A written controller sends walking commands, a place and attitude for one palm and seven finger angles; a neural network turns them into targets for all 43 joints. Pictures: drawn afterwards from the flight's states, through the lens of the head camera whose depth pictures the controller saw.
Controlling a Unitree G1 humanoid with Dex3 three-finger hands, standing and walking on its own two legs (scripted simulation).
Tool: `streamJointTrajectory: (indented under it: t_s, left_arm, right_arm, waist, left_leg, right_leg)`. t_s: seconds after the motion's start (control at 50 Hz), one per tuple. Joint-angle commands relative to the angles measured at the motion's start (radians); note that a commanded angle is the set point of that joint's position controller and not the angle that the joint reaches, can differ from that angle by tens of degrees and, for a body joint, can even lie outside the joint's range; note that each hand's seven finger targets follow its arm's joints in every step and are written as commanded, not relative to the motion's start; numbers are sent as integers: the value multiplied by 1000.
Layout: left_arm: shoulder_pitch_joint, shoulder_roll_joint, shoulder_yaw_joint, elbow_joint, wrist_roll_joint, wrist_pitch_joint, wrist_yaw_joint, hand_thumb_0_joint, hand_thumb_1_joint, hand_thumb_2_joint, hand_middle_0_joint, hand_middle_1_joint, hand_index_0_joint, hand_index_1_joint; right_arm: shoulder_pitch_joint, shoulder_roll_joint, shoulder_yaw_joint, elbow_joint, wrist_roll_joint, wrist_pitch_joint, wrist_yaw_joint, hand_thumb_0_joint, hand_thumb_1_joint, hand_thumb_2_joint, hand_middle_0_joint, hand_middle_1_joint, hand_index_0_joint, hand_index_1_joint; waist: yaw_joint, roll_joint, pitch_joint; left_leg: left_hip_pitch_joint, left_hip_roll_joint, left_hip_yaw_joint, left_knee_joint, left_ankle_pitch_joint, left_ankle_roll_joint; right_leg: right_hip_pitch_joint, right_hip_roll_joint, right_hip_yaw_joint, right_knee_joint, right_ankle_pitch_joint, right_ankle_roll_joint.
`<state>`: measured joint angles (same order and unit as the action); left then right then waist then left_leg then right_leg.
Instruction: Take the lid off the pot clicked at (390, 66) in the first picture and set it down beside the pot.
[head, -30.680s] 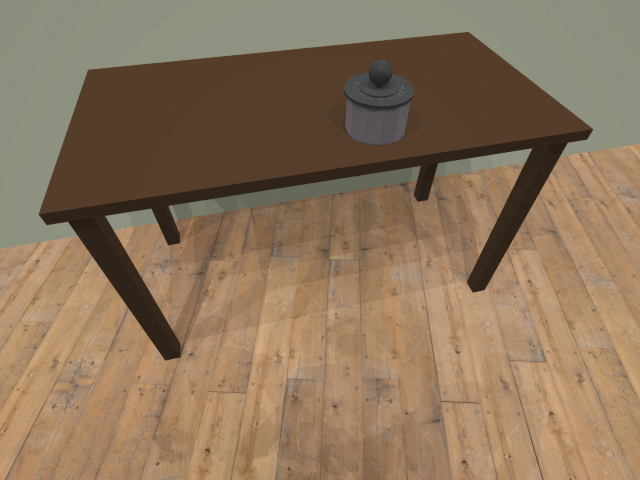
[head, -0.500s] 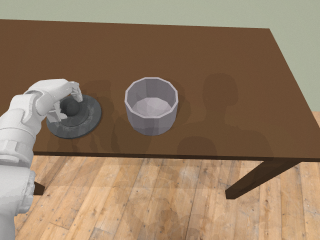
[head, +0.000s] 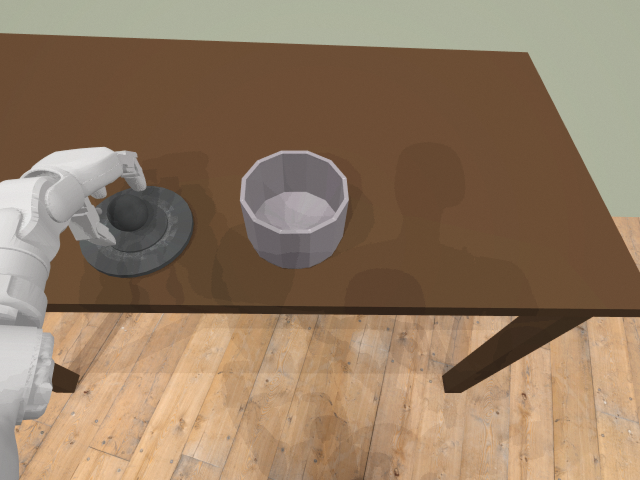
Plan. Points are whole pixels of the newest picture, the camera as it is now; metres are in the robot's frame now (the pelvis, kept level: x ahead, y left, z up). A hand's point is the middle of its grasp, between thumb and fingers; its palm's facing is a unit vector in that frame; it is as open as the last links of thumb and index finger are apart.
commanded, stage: open the fingers wide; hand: left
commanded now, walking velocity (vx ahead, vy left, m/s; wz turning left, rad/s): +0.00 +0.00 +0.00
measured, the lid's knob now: (128, 213) +0.46 +0.26 +0.01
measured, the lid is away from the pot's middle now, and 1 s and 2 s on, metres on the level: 0.23 0.23 0.23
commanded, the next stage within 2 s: raise the empty hand in 0.20 s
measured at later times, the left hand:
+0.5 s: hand (94, 199) +0.45 +0.28 +0.06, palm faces -0.42 -0.09 -0.90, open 11.0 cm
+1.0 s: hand (67, 169) +0.45 +0.29 +0.12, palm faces -0.38 -0.09 -0.92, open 11.0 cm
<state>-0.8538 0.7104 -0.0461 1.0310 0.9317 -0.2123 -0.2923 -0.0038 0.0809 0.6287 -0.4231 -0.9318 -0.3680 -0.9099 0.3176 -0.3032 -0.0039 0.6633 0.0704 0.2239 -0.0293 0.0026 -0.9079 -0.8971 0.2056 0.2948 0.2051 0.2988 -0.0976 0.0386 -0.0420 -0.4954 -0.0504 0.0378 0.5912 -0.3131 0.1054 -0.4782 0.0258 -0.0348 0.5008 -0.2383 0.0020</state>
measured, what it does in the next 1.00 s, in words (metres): stands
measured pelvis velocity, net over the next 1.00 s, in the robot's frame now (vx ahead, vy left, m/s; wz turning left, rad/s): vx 0.01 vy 0.01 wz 0.02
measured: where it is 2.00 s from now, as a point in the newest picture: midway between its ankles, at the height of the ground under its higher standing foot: outside the picture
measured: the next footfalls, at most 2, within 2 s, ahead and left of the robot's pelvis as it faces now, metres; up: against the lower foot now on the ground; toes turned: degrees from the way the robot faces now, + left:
none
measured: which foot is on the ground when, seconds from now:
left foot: down 0.00-1.00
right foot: down 0.00-1.00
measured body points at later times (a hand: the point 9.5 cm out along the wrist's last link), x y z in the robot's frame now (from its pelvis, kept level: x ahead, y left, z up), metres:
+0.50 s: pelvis +0.00 +0.01 +0.00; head +0.08 +0.02 +0.44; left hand +0.47 +0.28 +0.11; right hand +0.04 -0.26 -0.12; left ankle -0.02 +0.05 -0.73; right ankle +0.00 -0.13 -0.73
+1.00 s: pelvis +0.01 +0.01 +0.01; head +0.07 +0.01 +0.45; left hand +0.47 +0.29 +0.17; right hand +0.07 -0.26 -0.12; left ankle -0.02 +0.05 -0.73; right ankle +0.00 -0.13 -0.73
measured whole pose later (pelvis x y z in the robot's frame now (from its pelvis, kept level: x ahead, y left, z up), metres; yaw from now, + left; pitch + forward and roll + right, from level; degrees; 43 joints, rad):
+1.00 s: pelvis +0.01 +0.01 +0.01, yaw +1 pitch +9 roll -3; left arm -0.90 0.71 -0.07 0.90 0.89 -0.14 -0.39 0.00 0.02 0.59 -0.35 -0.90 -0.34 -0.90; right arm 0.29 -0.30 0.00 0.65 0.07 0.23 0.00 0.00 -0.91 -0.90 0.21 0.29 0.20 0.30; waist -0.08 0.05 -0.02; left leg -0.36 -0.08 0.02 0.48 -0.27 0.12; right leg -0.34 0.00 -0.04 0.39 -0.21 0.01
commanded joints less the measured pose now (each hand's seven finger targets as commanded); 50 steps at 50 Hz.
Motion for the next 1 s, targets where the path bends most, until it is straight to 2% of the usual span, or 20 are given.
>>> streamJointTrajectory:
  t_s: [0.0,0.06,0.1,0.16,0.22,0.24,0.3,0.34,0.4,0.48,0.54,0.58,0.62,0.7,0.72,0.78,0.86,0.9,0.94,0.98]
  left_arm:
    - [-410,317,98,-174,-19,-4,29,0,21,579,-325,-905,-325,-905]
    - [-443,315,91,-195,-14,-4,31,0,19,582,-325,-904,-325,-904]
    - [-446,319,102,-231,-16,-16,29,0,21,579,-324,-905,-324,-905]
    - [-411,283,73,-146,-19,-5,33,0,21,579,-324,-906,-324,-906]
    - [-500,250,41,-248,-12,-7,31,0,19,583,-326,-903,-326,-903]
    - [-481,271,70,-261,-12,-11,35,0,19,583,-326,-903,-326,-903]
    - [-438,303,104,-196,-20,-8,42,0,19,583,-326,-903,-326,-903]
    - [-511,239,39,-237,-14,9,46,0,19,583,-326,-903,-326,-903]
    - [-544,265,63,-282,-11,17,51,0,19,583,-326,-903,-326,-903]
    - [-458,266,61,-136,-16,51,46,0,19,583,-326,-903,-326,-903]
    - [-544,232,33,-278,-14,53,27,0,19,583,-326,-903,-326,-903]
    - [-480,294,88,-222,-23,53,18,0,19,583,-326,-903,-326,-903]
    - [-468,295,81,-186,-31,56,4,0,19,583,-326,-903,-326,-903]
    - [-533,259,44,-307,-28,49,-21,0,19,583,-326,-903,-326,-903]
    - [-528,287,69,-326,-32,51,-21,0,19,583,-326,-903,-326,-903]
    - [-458,324,105,-235,-42,56,-30,0,19,583,-326,-903,-326,-903]
    - [-541,278,52,-364,-42,63,-46,0,19,583,-326,-903,-326,-903]
    - [-523,294,73,-366,-54,63,-56,0,19,583,-326,-903,-326,-903]
    - [-502,298,75,-295,-59,77,-62,0,19,583,-326,-903,-326,-903]
    - [-529,296,60,-307,-58,83,-70,0,19,583,-326,-903,-326,-903]
  right_arm:
    - [76,-179,-53,-77,-5,-17,-16,0,-900,-900,200,300,200,300]
    - [82,-179,-55,-70,-1,-13,-15,0,-900,-900,200,300,200,300]
    - [80,-176,-59,-77,-6,-15,-17,0,-900,-900,200,300,200,300]
    - [89,-176,-56,-62,-2,-13,-12,0,-900,-900,200,300,200,300]
    - [85,-174,-63,-60,-6,-7,-9,0,-900,-900,200,300,200,300]
    - [94,-172,-66,-63,-9,-7,-7,0,-900,-900,200,300,200,300]
    - [92,-176,-61,-64,-8,-5,-5,0,-900,-900,200,300,200,300]
    - [83,-171,-63,-61,-7,-2,0,0,-900,-900,200,300,200,300]
    - [73,-169,-63,-68,-9,-8,1,0,-900,-900,200,300,200,300]
    - [80,-172,-52,-63,-1,-13,6,0,-900,-900,200,300,200,300]
    - [66,-164,-61,-78,-6,-11,10,0,-900,-900,200,300,200,300]
    - [70,-167,-56,-80,-5,-15,8,0,-900,-900,200,300,200,300]
    - [63,-167,-50,-82,-3,-14,5,0,-900,-900,200,300,200,300]
    - [41,-161,-55,-99,-3,-15,7,0,-900,-900,200,300,200,300]
    - [49,-162,-57,-94,-4,-14,8,0,-900,-900,200,300,200,300]
    - [51,-165,-49,-93,-3,-16,8,0,-900,-900,200,300,200,300]
    - [32,-162,-56,-98,-2,-17,13,0,-900,-900,200,300,200,300]
    - [29,-165,-55,-100,-3,-20,14,0,-900,-900,200,300,200,300]
    - [30,-164,-49,-90,-1,-19,15,0,-900,-900,200,300,200,300]
    - [21,-166,-49,-91,2,-19,14,0,-900,-900,200,300,200,300]
  waist:
    - [6,40,-417]
    - [-2,68,-404]
    - [2,94,-445]
    - [-7,66,-368]
    - [-10,134,-425]
    - [-4,129,-457]
    - [2,61,-429]
    - [-11,96,-423]
    - [-2,142,-466]
    - [-1,31,-374]
    - [-2,105,-452]
    - [3,65,-428]
    - [2,22,-374]
    - [4,103,-414]
    - [4,107,-415]
    - [10,34,-375]
    - [5,95,-414]
    - [9,82,-414]
    - [5,30,-363]
    - [7,36,-355]
  left_leg:
    - [332,35,-92,-13,525,-34]
    - [375,46,-111,-13,535,-46]
    - [419,46,-117,-8,597,-49]
    - [368,49,-110,-10,541,-52]
    - [458,58,-134,-7,612,-67]
    - [493,61,-151,-4,663,-75]
    - [432,55,-140,-7,645,-70]
    - [457,59,-151,-18,632,-77]
    - [525,64,-167,-22,687,-86]
    - [396,50,-138,-45,551,-73]
    - [514,61,-166,-43,683,-85]
    - [482,54,-152,-46,671,-77]
    - [422,49,-137,-58,634,-64]
    - [507,54,-151,-70,692,-69]
    - [528,59,-157,-67,722,-71]
    - [457,48,-142,-86,631,-61]
    - [535,56,-157,-95,689,-68]
    - [538,54,-156,-94,719,-64]
    - [484,47,-143,-107,652,-55]
    - [466,42,-133,-121,584,-49]
  right_leg:
    - [66,32,9,-26,284,-48]
    - [26,37,-1,-27,243,-47]
    - [20,38,-1,-30,256,-49]
    - [-13,40,-8,-25,221,-47]
    - [-38,41,-10,-25,217,-50]
    - [-39,44,-14,-24,218,-49]
    - [-14,43,-11,-23,236,-49]
    - [-35,45,-14,-27,220,-48]
    - [-34,44,-11,-34,214,-52]
    - [14,42,-13,-41,210,-49]
    - [24,41,-13,-49,245,-48]
    - [56,40,-8,-59,254,-46]
    - [87,37,-7,-63,279,-45]
    - [80,34,-5,-81,276,-47]
    - [88,35,-6,-82,280,-45]
    - [123,33,-5,-94,275,-42]
    - [124,33,-7,-105,279,-45]
    - [134,32,-4,-113,299,-45]
    - [154,32,-5,-117,301,-41]
    - [167,28,-2,-125,286,-42]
